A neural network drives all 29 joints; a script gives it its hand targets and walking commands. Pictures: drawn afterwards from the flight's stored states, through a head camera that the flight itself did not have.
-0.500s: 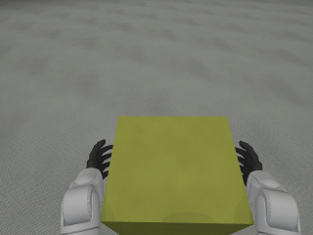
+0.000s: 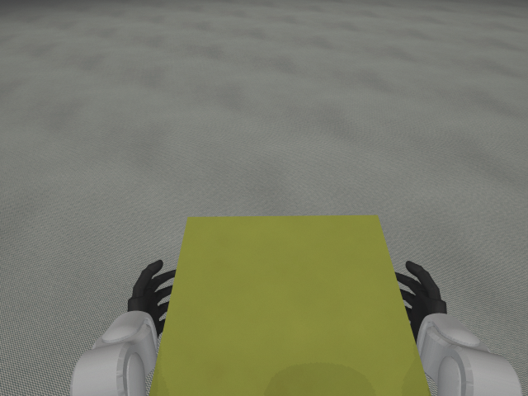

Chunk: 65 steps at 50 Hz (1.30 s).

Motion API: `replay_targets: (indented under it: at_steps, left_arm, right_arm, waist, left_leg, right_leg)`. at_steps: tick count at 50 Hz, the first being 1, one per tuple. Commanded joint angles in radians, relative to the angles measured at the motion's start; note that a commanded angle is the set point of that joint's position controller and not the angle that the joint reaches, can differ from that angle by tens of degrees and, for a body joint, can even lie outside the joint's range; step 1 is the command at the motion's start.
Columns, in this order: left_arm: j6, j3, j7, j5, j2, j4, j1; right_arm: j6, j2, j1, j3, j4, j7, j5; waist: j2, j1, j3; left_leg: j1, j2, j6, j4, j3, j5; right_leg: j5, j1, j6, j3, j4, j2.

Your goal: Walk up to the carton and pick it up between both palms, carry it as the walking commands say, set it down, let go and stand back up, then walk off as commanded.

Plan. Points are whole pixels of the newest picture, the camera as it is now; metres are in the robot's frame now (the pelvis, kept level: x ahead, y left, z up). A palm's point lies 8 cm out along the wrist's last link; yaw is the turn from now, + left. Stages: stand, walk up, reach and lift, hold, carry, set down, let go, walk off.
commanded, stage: carry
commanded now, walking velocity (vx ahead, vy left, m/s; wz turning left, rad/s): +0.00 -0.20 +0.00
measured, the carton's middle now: (282, 333) +0.25 +0.00 +0.02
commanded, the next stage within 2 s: none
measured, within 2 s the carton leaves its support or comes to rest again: neither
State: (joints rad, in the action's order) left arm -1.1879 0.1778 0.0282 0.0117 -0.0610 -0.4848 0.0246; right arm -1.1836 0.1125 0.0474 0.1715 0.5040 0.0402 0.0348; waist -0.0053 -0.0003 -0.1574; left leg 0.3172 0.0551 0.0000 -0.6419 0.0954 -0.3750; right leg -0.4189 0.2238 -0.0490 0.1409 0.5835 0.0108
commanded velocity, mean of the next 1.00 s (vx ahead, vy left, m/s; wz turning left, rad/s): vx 0.00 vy -0.03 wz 0.00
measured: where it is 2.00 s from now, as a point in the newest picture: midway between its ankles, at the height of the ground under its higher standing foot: outside the picture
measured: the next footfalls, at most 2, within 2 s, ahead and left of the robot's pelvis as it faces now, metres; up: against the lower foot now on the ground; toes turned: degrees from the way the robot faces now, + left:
none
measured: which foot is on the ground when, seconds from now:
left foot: down 0.00-1.00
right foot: down 0.00-1.00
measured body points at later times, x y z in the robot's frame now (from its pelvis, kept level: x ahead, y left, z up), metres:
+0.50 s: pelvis -0.05 -0.02 +0.00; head -0.08 -0.02 +0.45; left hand +0.18 +0.17 +0.09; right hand +0.19 -0.20 +0.09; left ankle -0.03 +0.12 -0.72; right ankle -0.07 -0.08 -0.72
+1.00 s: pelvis -0.07 +0.01 +0.01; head -0.10 +0.01 +0.46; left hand +0.16 +0.20 +0.10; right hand +0.17 -0.16 +0.10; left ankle -0.03 +0.12 -0.72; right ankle -0.07 -0.08 -0.72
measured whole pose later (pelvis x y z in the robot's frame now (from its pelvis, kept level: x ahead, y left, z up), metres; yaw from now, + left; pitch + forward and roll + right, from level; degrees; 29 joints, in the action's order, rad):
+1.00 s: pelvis -0.07 +0.01 +0.01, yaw +2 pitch +2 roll +0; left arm -1.18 0.20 0.02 0.02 -0.08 -0.48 0.01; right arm -1.17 0.10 0.03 0.17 0.50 0.03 0.05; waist 0.00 0.00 -0.12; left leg 0.35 0.03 -0.03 -0.52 0.11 -0.20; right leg -0.28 0.28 -0.04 0.17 0.53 -0.03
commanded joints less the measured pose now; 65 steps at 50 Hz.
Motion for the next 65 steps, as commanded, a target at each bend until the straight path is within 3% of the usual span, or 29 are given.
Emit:
replay_targets:
  at_steps: [1,8,12,14,20,26,33,43,65]
  left_arm:
    - [0.0,-0.741,-0.058,-0.234,-0.678,-0.124,-0.38]
    - [0.002,-0.737,-0.062,-0.227,-0.682,-0.133,-0.386]
    - [0.005,-0.729,-0.065,-0.222,-0.693,-0.134,-0.399]
    - [0.006,-0.731,-0.064,-0.223,-0.693,-0.145,-0.403]
    - [0.002,-0.729,-0.067,-0.228,-0.679,-0.152,-0.395]
    - [-0.003,-0.725,-0.076,-0.238,-0.675,-0.141,-0.409]
    - [-0.006,-0.716,-0.077,-0.236,-0.676,-0.121,-0.416]
    - [0.003,-0.71,-0.077,-0.233,-0.683,-0.111,-0.411]
    - [0.023,-0.703,-0.084,-0.238,-0.676,-0.099,-0.416]
  right_arm:
    - [0.005,0.629,-0.395,-0.726,0.117,-0.058,-0.234]
    - [0.006,0.635,-0.402,-0.738,0.117,-0.073,-0.242]
    - [0.005,0.643,-0.425,-0.753,0.122,-0.08,-0.254]
    - [0.004,0.649,-0.43,-0.76,0.12,-0.083,-0.261]
    - [0.004,0.656,-0.412,-0.754,0.108,-0.081,-0.256]
    - [-0.001,0.644,-0.411,-0.739,0.107,-0.075,-0.239]
    - [-0.003,0.637,-0.417,-0.731,0.099,-0.076,-0.234]
    - [0.006,0.637,-0.42,-0.732,0.101,-0.079,-0.234]
    - [0.025,0.636,-0.414,-0.736,0.096,-0.08,-0.227]
  waist:
    - [0.04,0.005,-0.111]
    - [0.044,0.003,-0.082]
    - [-0.057,-0.004,-0.065]
    - [-0.056,-0.005,-0.05]
    - [-0.045,-0.002,-0.072]
    - [-0.021,0.0,-0.063]
    - [0.015,0.0,-0.054]
    - [0.029,-0.002,-0.073]
    - [0.019,-0.003,-0.081]
  left_leg:
    - [-0.064,0.177,-0.048,0.063,-0.123,0.551]
    - [-0.02,0.197,-0.04,0.059,-0.13,0.365]
    - [0.074,0.09,0.018,-0.016,-0.004,0.053]
    - [0.067,0.066,0.029,-0.016,0.018,0.008]
    - [-0.003,0.074,0.017,0.039,-0.001,0.116]
    - [-0.023,0.079,0.0,0.085,-0.035,0.169]
    - [-0.023,0.094,-0.018,0.158,-0.087,0.207]
    - [-0.016,0.099,-0.029,0.217,-0.129,0.232]
    - [-0.017,0.086,-0.039,0.224,-0.138,0.249]
  right_leg:
    - [0.423,-0.039,0.014,-0.073,-0.031,-0.117]
    - [0.324,0.016,0.026,-0.091,-0.045,-0.125]
    - [0.602,-0.045,-0.01,-0.19,-0.148,-0.23]
    - [0.654,-0.034,-0.019,-0.199,-0.16,-0.248]
    - [0.537,-0.005,0.005,-0.174,-0.153,-0.215]
    - [0.322,0.041,0.005,-0.175,-0.174,-0.197]
    - [0.172,0.054,0.003,-0.151,-0.178,-0.171]
    - [0.158,0.027,0.004,-0.125,-0.158,-0.154]
    - [0.169,0.014,0.004,-0.115,-0.162,-0.167]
